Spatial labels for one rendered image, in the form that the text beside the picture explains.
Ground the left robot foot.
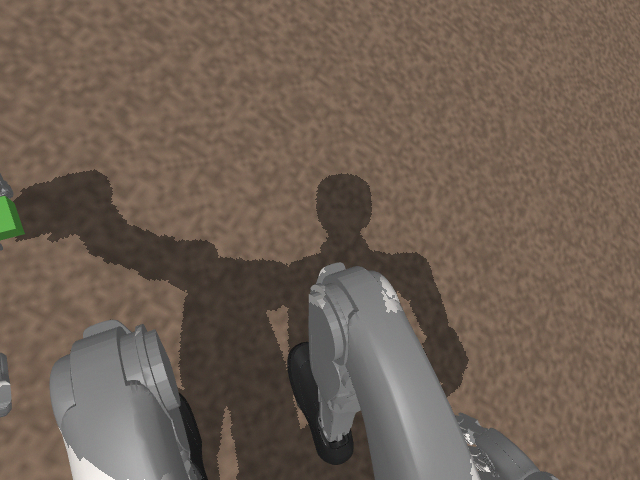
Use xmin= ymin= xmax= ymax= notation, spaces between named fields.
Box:
xmin=179 ymin=393 xmax=208 ymax=480

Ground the right robot hand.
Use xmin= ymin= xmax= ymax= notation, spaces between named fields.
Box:
xmin=455 ymin=413 xmax=540 ymax=480

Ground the small box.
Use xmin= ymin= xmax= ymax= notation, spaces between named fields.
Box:
xmin=0 ymin=196 xmax=25 ymax=240

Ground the right robot foot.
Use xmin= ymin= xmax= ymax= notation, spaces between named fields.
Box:
xmin=287 ymin=342 xmax=354 ymax=465

